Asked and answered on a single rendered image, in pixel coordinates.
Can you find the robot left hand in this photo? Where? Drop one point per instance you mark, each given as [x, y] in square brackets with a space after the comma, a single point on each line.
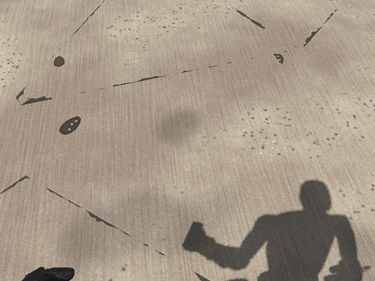
[52, 274]

